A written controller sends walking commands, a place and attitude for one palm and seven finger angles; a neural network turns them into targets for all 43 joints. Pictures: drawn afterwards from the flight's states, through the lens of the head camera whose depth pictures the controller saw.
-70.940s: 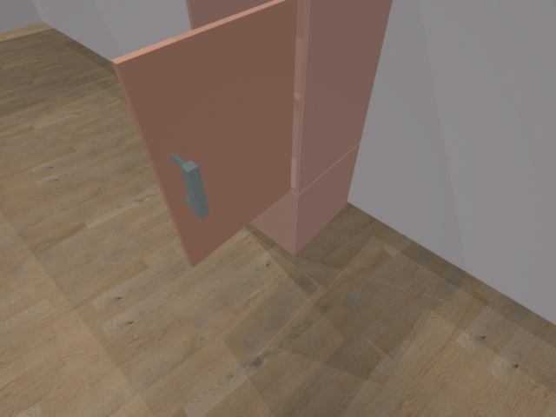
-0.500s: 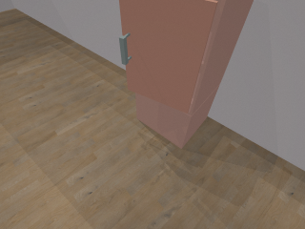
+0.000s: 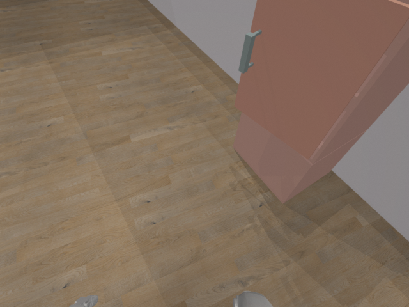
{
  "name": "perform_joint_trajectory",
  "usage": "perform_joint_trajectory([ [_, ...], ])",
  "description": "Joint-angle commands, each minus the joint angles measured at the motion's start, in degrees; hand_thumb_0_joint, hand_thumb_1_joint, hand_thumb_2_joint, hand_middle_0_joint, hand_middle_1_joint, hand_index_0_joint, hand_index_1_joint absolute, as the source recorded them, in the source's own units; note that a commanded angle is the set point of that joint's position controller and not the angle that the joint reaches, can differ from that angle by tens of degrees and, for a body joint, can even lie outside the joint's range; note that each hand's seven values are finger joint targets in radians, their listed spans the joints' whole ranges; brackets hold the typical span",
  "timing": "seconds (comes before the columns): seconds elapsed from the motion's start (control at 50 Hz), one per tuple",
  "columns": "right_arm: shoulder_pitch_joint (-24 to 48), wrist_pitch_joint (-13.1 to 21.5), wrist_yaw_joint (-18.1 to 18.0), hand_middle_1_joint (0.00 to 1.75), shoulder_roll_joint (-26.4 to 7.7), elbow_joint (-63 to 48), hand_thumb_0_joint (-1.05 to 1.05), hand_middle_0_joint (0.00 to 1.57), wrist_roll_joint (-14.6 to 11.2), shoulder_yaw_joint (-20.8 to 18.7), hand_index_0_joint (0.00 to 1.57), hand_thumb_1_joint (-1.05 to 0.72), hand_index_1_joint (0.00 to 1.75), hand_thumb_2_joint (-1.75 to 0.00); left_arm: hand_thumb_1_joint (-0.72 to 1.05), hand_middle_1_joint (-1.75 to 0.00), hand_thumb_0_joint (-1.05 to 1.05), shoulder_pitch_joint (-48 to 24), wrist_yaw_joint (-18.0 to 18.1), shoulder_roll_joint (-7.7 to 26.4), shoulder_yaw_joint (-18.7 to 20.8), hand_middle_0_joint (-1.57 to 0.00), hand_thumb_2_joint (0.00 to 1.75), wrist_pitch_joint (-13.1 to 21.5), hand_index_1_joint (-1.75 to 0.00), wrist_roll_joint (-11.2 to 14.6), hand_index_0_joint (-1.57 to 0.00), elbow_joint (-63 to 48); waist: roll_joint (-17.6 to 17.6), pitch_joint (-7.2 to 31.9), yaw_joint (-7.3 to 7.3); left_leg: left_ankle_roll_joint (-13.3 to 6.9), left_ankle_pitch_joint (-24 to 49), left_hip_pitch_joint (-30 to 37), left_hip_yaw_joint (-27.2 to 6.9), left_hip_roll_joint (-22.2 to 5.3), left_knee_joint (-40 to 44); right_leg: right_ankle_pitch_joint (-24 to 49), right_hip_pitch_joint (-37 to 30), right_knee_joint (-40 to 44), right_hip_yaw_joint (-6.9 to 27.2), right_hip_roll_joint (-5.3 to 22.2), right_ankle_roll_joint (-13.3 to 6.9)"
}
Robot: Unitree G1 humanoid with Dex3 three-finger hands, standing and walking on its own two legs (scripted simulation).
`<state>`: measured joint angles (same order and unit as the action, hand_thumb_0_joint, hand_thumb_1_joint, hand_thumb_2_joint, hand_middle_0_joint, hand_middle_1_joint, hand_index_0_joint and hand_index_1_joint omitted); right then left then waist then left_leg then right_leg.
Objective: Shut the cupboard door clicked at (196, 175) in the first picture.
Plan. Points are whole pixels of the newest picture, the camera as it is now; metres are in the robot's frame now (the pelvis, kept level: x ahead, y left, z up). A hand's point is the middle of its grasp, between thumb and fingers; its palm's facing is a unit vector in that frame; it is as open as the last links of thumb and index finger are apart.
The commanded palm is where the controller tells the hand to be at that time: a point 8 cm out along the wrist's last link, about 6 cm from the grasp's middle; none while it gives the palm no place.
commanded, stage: walk to a spot facing it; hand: left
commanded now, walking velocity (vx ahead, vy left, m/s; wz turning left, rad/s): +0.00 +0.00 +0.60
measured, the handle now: (250, 51) +0.94 -0.13 -0.03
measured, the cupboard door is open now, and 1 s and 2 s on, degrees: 11 11 11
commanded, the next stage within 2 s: turn to face it in 1.84 s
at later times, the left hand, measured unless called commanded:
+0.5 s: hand out of the picture +0.01 +0.13 -0.15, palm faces +0.32 -0.90 -0.29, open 7.4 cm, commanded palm none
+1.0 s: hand out of the picture -0.03 +0.19 -0.16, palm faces +0.59 -0.77 -0.24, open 7.4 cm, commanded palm none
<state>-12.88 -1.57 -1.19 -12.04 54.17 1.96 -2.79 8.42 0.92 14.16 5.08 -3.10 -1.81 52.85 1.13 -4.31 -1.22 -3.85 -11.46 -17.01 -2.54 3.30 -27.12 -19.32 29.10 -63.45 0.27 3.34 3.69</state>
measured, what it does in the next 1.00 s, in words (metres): steps on the spot, turning left: right foot, then left foot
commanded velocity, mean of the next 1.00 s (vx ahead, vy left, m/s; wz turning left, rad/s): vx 0.11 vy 0.00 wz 0.60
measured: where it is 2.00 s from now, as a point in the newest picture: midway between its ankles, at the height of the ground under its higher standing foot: (146, 276)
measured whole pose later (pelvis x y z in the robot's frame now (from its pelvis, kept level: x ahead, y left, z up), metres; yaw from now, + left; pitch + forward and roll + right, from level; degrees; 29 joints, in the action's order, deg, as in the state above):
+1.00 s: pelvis +0.03 -0.03 +0.00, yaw +36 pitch +0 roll +0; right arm -14.3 -0.1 0.1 -11.7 52.9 1.9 -2.1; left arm 12.3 -1.5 14.8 5.1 -1.7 -1.9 50.8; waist 1.0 -3.0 -0.5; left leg -2.0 -15.3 -10.7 -2.6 1.9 -25.5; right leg -18.6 29.5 -55.6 -1.4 6.0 4.0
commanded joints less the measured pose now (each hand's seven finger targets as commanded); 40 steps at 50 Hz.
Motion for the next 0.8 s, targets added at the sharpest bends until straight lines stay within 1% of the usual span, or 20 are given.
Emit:
perform_joint_trajectory([
  [0.0,-3.50,0.54,-0.54,0.30,-11.27,-2.89,0.00,0.20,-0.29,-2.97,0.20,-0.90,0.30,-0.90,0.90,-0.30,0.00,0.47,0.29,4.51,0.56,-0.20,0.90,1.22,-0.30,0.17,-0.20,-4.88,-7.80,7.18,-0.48,-4.54,12.19,11.58,-17.65,-13.93,8.80,-0.58,4.12,4.14,1.19,-0.16,1.01],
  [0.12,-2.54,-0.37,-0.14,0.30,-12.32,-3.60,0.00,0.20,0.01,-3.81,0.20,-0.90,0.30,-0.90,0.90,-0.30,0.00,-0.51,0.51,4.55,-0.06,-0.20,0.90,1.31,-0.30,0.76,-0.20,-6.66,-12.22,7.61,-0.87,-5.49,14.56,9.20,-22.33,-13.10,6.87,-4.99,-2.92,17.68,0.93,-2.70,0.37],
  [0.16,-0.53,-0.70,0.01,0.30,-12.43,-4.51,0.00,0.20,-0.10,-4.11,0.20,-0.90,0.30,-0.90,0.90,-0.30,0.00,2.88,0.68,5.02,-0.08,-0.20,0.90,1.42,-0.30,1.11,-0.20,-5.89,-12.64,8.45,0.43,-4.25,15.00,5.75,-22.52,-11.47,5.46,-3.60,-10.24,25.82,0.29,-4.40,-0.39],
  [0.2,2.22,-1.01,0.28,0.30,-11.40,-5.50,0.00,0.20,-0.72,-4.21,0.20,-0.90,0.30,-0.90,0.90,-0.30,0.00,7.88,0.92,6.29,0.43,-0.20,0.90,1.81,-0.30,1.12,-0.20,-4.49,-9.74,8.22,3.09,-1.24,5.15,-3.84,-20.83,-7.95,2.99,5.21,-21.91,37.27,-0.41,-4.06,-1.00],
  [0.22,1.59,-1.11,0.64,0.30,-8.83,-5.85,0.00,0.20,-1.26,-4.07,0.20,-0.90,0.30,-0.90,0.90,-0.30,0.00,9.30,1.18,9.07,1.09,-0.20,0.90,2.28,-0.30,0.58,-0.20,-4.40,-1.86,8.34,3.56,1.91,-5.21,-11.30,-16.69,-3.48,-2.75,2.33,-28.14,44.94,6.15,3.01,-3.01],
  [0.24,-0.08,-0.92,0.84,0.30,-5.64,-6.58,0.00,0.20,-1.50,-3.76,0.20,-0.90,0.30,-0.90,0.90,-0.30,0.00,8.46,1.63,14.61,1.93,-0.20,0.90,2.78,-0.30,-0.24,-0.20,-5.38,14.58,7.63,3.50,6.11,-17.45,-19.37,-5.26,3.98,-18.30,-0.95,-29.70,51.28,24.79,18.92,-9.31],
  [0.26,0.93,-1.14,1.08,0.30,-8.28,-6.34,0.00,0.20,-0.46,-4.31,0.20,-0.90,0.30,-0.90,0.90,-0.30,0.00,5.25,1.73,13.42,1.16,-0.20,0.90,2.49,-0.30,0.08,-0.20,-5.93,11.53,3.95,2.31,5.77,-22.16,-17.46,-3.84,1.46,-32.57,2.59,-19.18,50.96,24.71,24.05,-13.01],
  [0.28,-1.18,-1.45,1.71,0.30,-7.43,-6.05,0.00,0.20,-0.15,-4.13,0.20,-0.90,0.30,-0.90,0.90,-0.30,0.00,1.25,1.59,11.01,0.29,-0.20,0.90,2.43,-0.30,0.23,-0.20,-7.12,6.41,2.44,-0.39,5.40,-18.33,-16.51,-4.62,-0.09,-39.02,1.88,-15.10,49.77,17.79,20.59,-13.11],
  [0.3,-1.48,-1.88,1.75,0.30,-6.65,-4.53,0.00,0.20,-0.01,-4.04,0.20,-0.90,0.30,-0.90,0.90,-0.30,0.00,-0.10,1.64,8.05,0.19,-0.20,0.90,3.10,-0.30,0.47,-0.20,-7.38,9.35,1.97,-1.18,6.19,-15.03,-17.83,-4.09,-0.95,-42.42,8.48,-15.95,48.53,15.71,16.55,-11.53],
  [0.36,-0.89,-1.88,2.47,0.30,-6.12,-4.35,0.00,0.20,-0.67,-3.37,0.20,-0.90,0.30,-0.90,0.90,-0.30,0.00,1.77,1.70,6.10,-0.39,-0.20,0.90,3.77,-0.30,0.65,-0.20,-6.90,9.50,3.14,-1.36,7.81,-10.51,-17.80,-0.30,-3.10,-43.01,33.42,-21.99,41.84,2.73,12.75,-9.92],
  [0.44,5.15,-2.26,2.59,0.30,-5.03,-5.65,0.00,0.20,-0.89,-2.51,0.20,-0.90,0.30,-0.90,0.90,-0.30,0.00,9.34,1.96,7.34,0.40,-0.20,0.90,3.79,-0.30,0.48,-0.20,-4.92,8.70,4.04,2.22,8.03,-11.88,-17.76,2.48,-3.79,-36.31,42.07,-28.79,39.54,0.31,14.22,-9.87],
  [0.54,9.04,-2.05,2.64,0.30,-3.83,-6.75,0.00,0.20,-0.96,-1.81,0.20,-0.90,0.30,-0.90,0.90,-0.30,0.00,12.00,1.79,7.95,1.15,-0.20,0.90,3.50,-0.30,0.00,-0.20,-4.17,10.06,4.48,3.71,7.31,-14.40,-14.72,5.05,-4.68,-26.18,42.26,-30.92,38.11,-1.81,16.26,-10.94],
  [0.6,9.30,-1.43,2.61,0.30,-3.53,-7.32,0.00,0.20,-1.19,-1.54,0.20,-0.90,0.30,-0.90,0.90,-0.30,0.00,11.50,1.54,9.02,1.84,-0.20,0.90,3.20,-0.30,-0.33,-0.20,-4.34,11.47,5.11,3.93,6.17,-14.86,-9.29,7.26,-4.21,-16.94,41.92,-29.26,35.72,-2.93,17.53,-11.09],
  [0.64,6.42,-0.94,2.56,0.30,-4.38,-6.81,0.00,0.20,-1.18,-1.71,0.20,-0.90,0.30,-0.90,0.90,-0.30,0.00,10.63,1.27,9.37,2.02,-0.20,0.90,3.21,-0.30,-0.18,-0.20,-4.16,9.98,6.54,2.22,5.41,-9.73,-2.64,8.31,-3.54,-8.09,40.55,-27.16,31.61,-5.35,17.26,-9.24],
  [0.66,2.80,-0.49,2.49,0.30,-5.33,-6.14,0.00,0.20,-0.93,-1.96,0.20,-0.90,0.30,-0.90,0.90,-0.30,0.00,10.19,1.03,9.42,2.06,-0.20,0.90,3.26,-0.30,0.36,-0.20,-4.34,7.27,8.63,0.12,4.71,-3.22,4.89,8.53,-2.76,-1.22,37.14,-24.14,26.88,-8.08,15.91,-7.07],
  [0.68,-1.49,0.15,2.43,0.30,-9.39,-5.04,0.00,0.20,-0.52,-2.83,0.20,-0.90,0.30,-0.90,0.90,-0.30,0.00,10.57,0.70,7.74,1.80,-0.20,0.90,3.06,-0.30,0.87,-0.20,-4.90,-1.96,11.74,-2.21,2.33,6.30,16.59,1.08,-8.47,3.83,23.12,-14.30,17.19,-10.94,12.95,-3.90],
  [0.7,-5.85,0.34,1.91,0.30,-16.36,-4.45,0.00,0.20,-0.02,-4.64,0.20,-0.90,0.30,-0.90,0.90,-0.30,0.00,8.62,0.07,3.74,0.57,-0.20,0.90,2.92,-0.30,1.09,-0.20,-7.50,-20.91,12.67,-4.79,-6.15,20.12,25.33,-21.24,-24.51,5.19,-17.26,4.62,3.73,-11.78,3.81,0.30],
  [0.72,-9.28,-0.16,1.50,0.30,-17.02,-2.92,0.00,0.20,-0.33,-4.59,0.20,-0.90,0.30,-0.90,0.90,-0.30,0.00,3.16,0.30,4.48,0.08,-0.20,0.90,2.25,-0.30,0.25,-0.20,-9.58,-15.59,11.20,-6.44,-10.20,14.17,22.98,-23.40,-27.63,7.19,-20.58,8.78,-1.08,-4.90,3.59,-0.74],
  [0.74,-7.75,-0.09,1.20,0.30,-14.99,-3.31,0.00,0.20,-0.18,-3.71,0.20,-0.90,0.30,-0.90,0.90,-0.30,0.00,0.72,0.17,5.29,0.32,-0.20,0.90,2.06,-0.30,-0.01,-0.20,-9.85,-10.86,7.83,-5.59,-9.10,-2.48,17.33,-20.74,-25.20,10.03,-15.85,8.20,-1.03,-2.49,5.23,-1.39],
  [0.78,-1.69,0.70,0.44,0.30,-12.25,-5.45,0.00,0.20,0.10,-2.76,0.20,-0.90,0.30,-0.90,0.90,-0.30,0.00,-0.37,-0.84,5.47,0.95,-0.20,0.90,2.33,-0.30,-0.22,-0.20,-8.51,-14.05,0.56,-3.24,-6.35,-11.62,8.26,-19.22,-19.68,12.39,-7.72,8.68,-2.51,-1.13,4.74,-0.95],
])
